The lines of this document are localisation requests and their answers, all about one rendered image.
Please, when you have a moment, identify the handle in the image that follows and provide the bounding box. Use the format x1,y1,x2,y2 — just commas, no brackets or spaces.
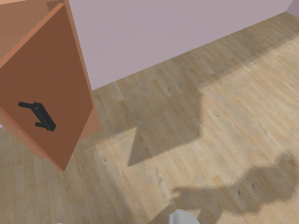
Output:
18,102,56,132

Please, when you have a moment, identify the right robot thigh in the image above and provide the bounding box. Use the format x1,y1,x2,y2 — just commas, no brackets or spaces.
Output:
168,210,200,224

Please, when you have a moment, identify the cupboard door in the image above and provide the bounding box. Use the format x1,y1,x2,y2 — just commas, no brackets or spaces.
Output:
0,3,93,172

